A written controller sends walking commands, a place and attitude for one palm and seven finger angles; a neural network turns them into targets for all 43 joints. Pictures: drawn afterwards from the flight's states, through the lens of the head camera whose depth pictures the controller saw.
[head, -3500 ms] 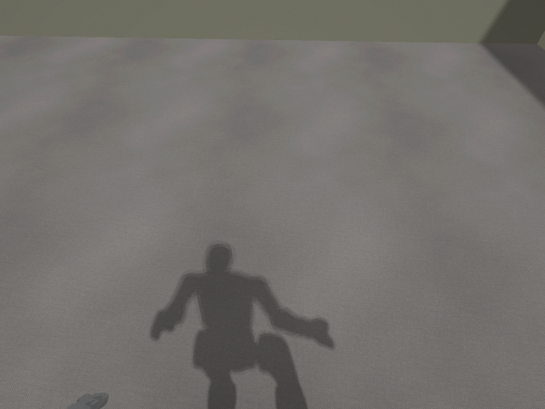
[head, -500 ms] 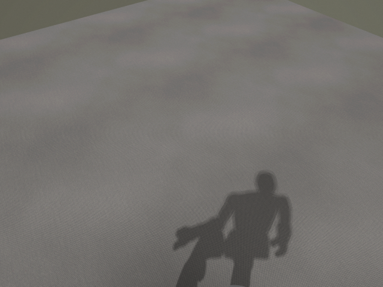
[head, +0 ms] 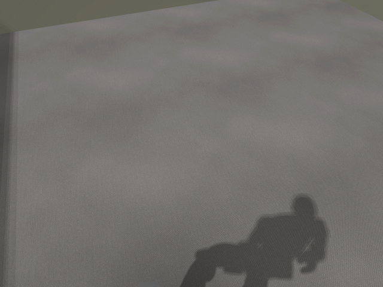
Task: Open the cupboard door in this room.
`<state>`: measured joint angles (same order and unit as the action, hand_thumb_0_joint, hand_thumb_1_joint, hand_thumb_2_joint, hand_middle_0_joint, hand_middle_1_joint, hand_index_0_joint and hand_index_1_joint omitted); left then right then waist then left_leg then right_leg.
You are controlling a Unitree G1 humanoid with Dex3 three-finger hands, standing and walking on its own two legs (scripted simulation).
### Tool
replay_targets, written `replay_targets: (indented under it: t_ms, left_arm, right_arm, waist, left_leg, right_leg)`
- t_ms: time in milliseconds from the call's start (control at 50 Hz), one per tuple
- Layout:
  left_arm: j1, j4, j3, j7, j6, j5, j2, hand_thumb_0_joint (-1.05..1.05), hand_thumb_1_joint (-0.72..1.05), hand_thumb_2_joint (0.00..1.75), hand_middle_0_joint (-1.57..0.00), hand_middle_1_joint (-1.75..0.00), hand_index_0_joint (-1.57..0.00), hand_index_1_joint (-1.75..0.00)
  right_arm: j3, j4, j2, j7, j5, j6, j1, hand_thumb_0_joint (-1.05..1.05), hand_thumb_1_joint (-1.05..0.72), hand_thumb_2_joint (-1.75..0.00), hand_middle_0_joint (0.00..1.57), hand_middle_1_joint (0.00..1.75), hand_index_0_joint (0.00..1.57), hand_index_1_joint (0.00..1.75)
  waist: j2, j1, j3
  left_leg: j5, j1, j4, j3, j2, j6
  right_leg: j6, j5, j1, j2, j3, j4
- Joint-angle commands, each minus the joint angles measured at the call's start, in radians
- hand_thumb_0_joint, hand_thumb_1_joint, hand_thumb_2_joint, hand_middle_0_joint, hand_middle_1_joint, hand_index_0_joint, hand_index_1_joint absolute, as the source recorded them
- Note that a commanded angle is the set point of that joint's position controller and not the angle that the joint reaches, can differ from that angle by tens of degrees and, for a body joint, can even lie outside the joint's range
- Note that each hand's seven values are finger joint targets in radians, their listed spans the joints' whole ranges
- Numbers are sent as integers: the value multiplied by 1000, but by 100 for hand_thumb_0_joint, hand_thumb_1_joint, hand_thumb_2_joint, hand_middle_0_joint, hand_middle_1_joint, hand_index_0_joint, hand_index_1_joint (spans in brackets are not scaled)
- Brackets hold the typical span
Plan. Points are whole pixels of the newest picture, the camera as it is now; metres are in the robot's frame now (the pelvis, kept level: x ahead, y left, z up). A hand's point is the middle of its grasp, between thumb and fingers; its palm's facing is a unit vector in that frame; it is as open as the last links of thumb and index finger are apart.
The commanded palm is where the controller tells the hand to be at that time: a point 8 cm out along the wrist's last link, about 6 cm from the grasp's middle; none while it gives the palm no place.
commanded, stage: turn or walk to find it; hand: left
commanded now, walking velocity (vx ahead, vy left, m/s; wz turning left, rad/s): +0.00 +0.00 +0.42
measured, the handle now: out of the picture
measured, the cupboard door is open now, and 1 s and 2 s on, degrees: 0 0 0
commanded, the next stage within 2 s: none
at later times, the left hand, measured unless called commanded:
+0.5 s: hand out of the picture +0.04 +0.23 -0.15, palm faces +0.20 -0.95 -0.26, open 7.4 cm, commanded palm none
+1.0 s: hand out of the picture -0.12 +0.24 -0.19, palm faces +0.45 -0.86 -0.25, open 7.4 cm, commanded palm none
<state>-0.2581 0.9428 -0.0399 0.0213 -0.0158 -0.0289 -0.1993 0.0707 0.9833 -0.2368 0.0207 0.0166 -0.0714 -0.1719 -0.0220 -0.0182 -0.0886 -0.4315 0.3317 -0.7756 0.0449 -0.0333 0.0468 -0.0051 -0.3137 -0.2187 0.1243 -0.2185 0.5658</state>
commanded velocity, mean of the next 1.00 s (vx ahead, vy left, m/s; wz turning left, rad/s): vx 0.00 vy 0.00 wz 0.42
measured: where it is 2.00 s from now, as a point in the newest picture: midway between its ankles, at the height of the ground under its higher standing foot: outside the picture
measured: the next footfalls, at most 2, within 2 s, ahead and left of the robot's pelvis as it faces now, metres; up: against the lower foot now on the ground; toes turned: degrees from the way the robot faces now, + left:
left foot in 0.04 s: +0.03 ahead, +0.12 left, +0.00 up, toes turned +6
right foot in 0.54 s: +0.02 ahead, -0.10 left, +0.00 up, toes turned +9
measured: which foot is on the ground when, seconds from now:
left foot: up 0.00-0.02, down 0.04-0.54, up 0.56-0.90, down 0.92-1.00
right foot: down 0.00-0.06, up 0.08-0.52, down 0.54-0.94, up 0.96-1.00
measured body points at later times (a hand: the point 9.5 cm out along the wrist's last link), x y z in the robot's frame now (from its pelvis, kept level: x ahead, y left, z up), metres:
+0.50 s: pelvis -0.03 +0.02 +0.00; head +0.00 +0.02 +0.45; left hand +0.03 +0.28 -0.13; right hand +0.07 -0.22 -0.15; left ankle -0.01 +0.12 -0.73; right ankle -0.02 -0.11 -0.71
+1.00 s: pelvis -0.06 +0.03 -0.01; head -0.04 +0.07 +0.44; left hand -0.14 +0.29 -0.17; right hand +0.12 -0.17 -0.14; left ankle -0.09 +0.13 -0.73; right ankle -0.03 -0.11 -0.70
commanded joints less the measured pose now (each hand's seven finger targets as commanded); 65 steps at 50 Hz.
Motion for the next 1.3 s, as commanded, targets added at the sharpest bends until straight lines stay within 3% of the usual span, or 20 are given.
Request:
replay_targets:
  t_ms: [0, 40, 80, 180, 340, 460, 480, 520, 540, 600, 640, 780, 860, 880, 900, 920, 960, 1040, 1180, 1280]
  left_arm:
    - [-17, -37, -60, 8, 3, 10, -206, 0, 90, 90, -20, -30, -20, -30]
    - [0, -100, -34, 0, -9, 11, -107, 0, 90, 90, -20, -30, -20, -30]
    - [95, -88, -40, 7, -28, 8, -127, 0, 90, 90, -20, -30, -20, -30]
    - [20, -33, -47, -12, -22, 9, -124, 0, 90, 90, -20, -30, -20, -30]
    - [96, -82, -40, -3, -23, 13, -104, 0, 90, 90, -20, -30, -20, -30]
    - [14, -81, -36, 6, -3, 22, -96, 0, 90, 90, -20, -30, -20, -30]
    - [-18, -76, -39, 10, 6, 20, -119, 0, 90, 90, -20, -30, -20, -30]
    - [-32, -84, -64, 19, 18, -2, -251, 0, 90, 90, -20, -30, -20, -30]
    - [-9, -100, -65, 21, 17, 7, -243, 0, 90, 90, -20, -30, -20, -30]
    - [124, -121, -43, 18, 19, 7, -164, 0, 90, 90, -20, -30, -20, -30]
    - [100, -114, -38, 17, 26, 5, -153, 0, 90, 90, -20, -30, -20, -30]
    - [-14, -58, -56, 12, 17, -5, -209, 0, 90, 90, -20, -30, -20, -30]
    - [2, -47, -64, 10, 7, 4, -225, 0, 90, 90, -20, -30, -20, -30]
    - [1, -51, -59, 6, 0, 13, -201, 0, 90, 90, -20, -30, -20, -30]
    - [-23, -83, -51, 0, -7, 19, -141, 0, 90, 90, -20, -30, -20, -30]
    - [38, -114, -34, 1, -11, 11, -110, 0, 90, 90, -20, -30, -20, -30]
    - [125, -103, -44, 4, -26, 13, -125, 0, 90, 90, -20, -30, -20, -30]
    - [46, -56, -43, -13, -22, 11, -114, 0, 90, 90, -20, -30, -20, -30]
    - [70, -88, -35, -7, -16, 15, -99, 0, 90, 90, -20, -30, -20, -30]
    - [-51, -70, -39, 2, 3, 18, -113, 0, 90, 90, -20, -30, -20, -30]
  right_arm:
    - [10, -67, -92, -8, -5, 49, -45, 0, -90, -90, 20, 30, 20, 30]
    - [44, -66, -254, -16, 1, 55, -119, 0, -90, -90, 20, 30, 20, 30]
    - [36, -52, -214, -38, 3, 55, -101, 0, -90, -90, 20, 30, 20, 30]
    - [14, -86, -153, -41, -2, 69, -9, 0, -90, -90, 20, 30, 20, 30]
    - [30, -84, -161, -36, 7, 56, -60, 0, -90, -90, 20, 30, 20, 30]
    - [38, -96, -159, -29, 6, 50, -38, 0, -90, -90, 20, 30, 20, 30]
    - [37, -100, -141, -25, -1, 50, -30, 0, -90, -90, 20, 30, 20, 30]
    - [21, -139, -45, -15, -7, 52, -32, 0, -90, -90, 20, 30, 20, 30]
    - [36, -135, -97, -18, 8, 35, -13, 0, -90, -90, 20, 30, 20, 30]
    - [38, -80, -81, -4, 7, 17, -49, 0, -90, -90, 20, 30, 20, 30]
    - [33, -70, -67, -1, 5, 18, -65, 0, -90, -90, 20, 30, 20, 30]
    - [11, -94, -45, -2, -5, 27, 49, 0, -90, -90, 20, 30, 20, 30]
    - [8, -74, -64, -8, -5, 44, -36, 0, -90, -90, 20, 30, 20, 30]
    - [17, -68, -106, -6, -4, 51, -70, 0, -90, -90, 20, 30, 20, 30]
    - [38, -74, -207, -10, 5, 60, -104, 0, -90, -90, 20, 30, 20, 30]
    - [51, -65, -256, -14, 3, 54, -158, 0, -90, -90, 20, 30, 20, 30]
    - [40, -58, -214, -35, 8, 56, -117, 0, -90, -90, 20, 30, 20, 30]
    - [20, -98, -167, -37, 5, 65, 0, 0, -90, -90, 20, 30, 20, 30]
    - [32, -99, -173, -32, 9, 53, -36, 0, -90, -90, 20, 30, 20, 30]
    - [38, -122, -160, -23, 2, 44, 12, 0, -90, -90, 20, 30, 20, 30]
  waist:
    - [-89, 37, 149]
    - [334, 68, 165]
    - [267, 74, 114]
    - [159, 22, 113]
    - [148, 58, 97]
    - [151, 14, 161]
    - [109, -6, 171]
    - [-264, -20, 137]
    - [-240, -27, 117]
    - [-105, 49, 16]
    - [-135, 42, 42]
    - [-188, -27, 63]
    - [-164, 18, 124]
    - [-51, 39, 151]
    - [236, 52, 181]
    - [301, 85, 164]
    - [277, 86, 116]
    - [165, 27, 106]
    - [165, 53, 131]
    - [126, -9, 143]
  left_leg:
    - [247, -198, 362, 28, -14, -26]
    - [747, -336, 442, -394, -383, -227]
    - [568, -210, 460, -357, -315, -221]
    - [541, -198, 472, -216, -186, -191]
    - [412, -183, 481, -346, -196, -227]
    - [509, -106, 379, -374, -138, -188]
    - [446, -28, 330, -353, -105, -150]
    - [-61, 272, -3, -94, 110, -24]
    - [-123, 246, -189, -130, 71, -25]
    - [27, 231, -410, -105, 22, -9]
    - [50, 216, -392, -71, 17, 9]
    - [-34, 116, -56, 17, 7, 16]
    - [164, -88, 267, 58, 22, -5]
    - [310, -223, 368, 4, -23, -24]
    - [608, -358, 394, -300, -257, -128]
    - [739, -298, 429, -390, -377, -233]
    - [527, -183, 459, -373, -306, -233]
    - [464, -153, 465, -245, -197, -194]
    - [470, -188, 444, -328, -199, -222]
    - [386, -8, 346, -331, -123, -158]
  right_leg:
    - [36, 394, 2, 186, 96, 29]
    - [-70, -344, -335, -1, 70, 394]
    - [-60, -251, -345, 2, 197, 548]
    - [-76, -69, -293, -12, 190, 528]
    - [-75, -130, -239, -49, 197, 328]
    - [-51, 5, -2, -100, 178, -43]
    - [-46, 102, 114, -77, 194, -179]
    - [118, 143, 235, 313, 554, -315]
    - [171, 144, 99, 352, 543, -329]
    - [134, 206, -12, 206, 324, -284]
    - [122, 307, 27, 179, 250, -253]
    - [139, 505, 116, 216, 201, -172]
    - [63, 503, 80, 191, 124, -24]
    - [16, 383, -20, 158, 87, 88]
    - [-58, -11, -251, 39, 34, 275]
    - [-67, -354, -303, -13, 88, 441]
    - [-55, -257, -331, -3, 199, 573]
    - [-68, -106, -279, -18, 187, 508]
    - [-65, -141, -211, -63, 185, 270]
    - [-50, 71, 75, -85, 167, -111]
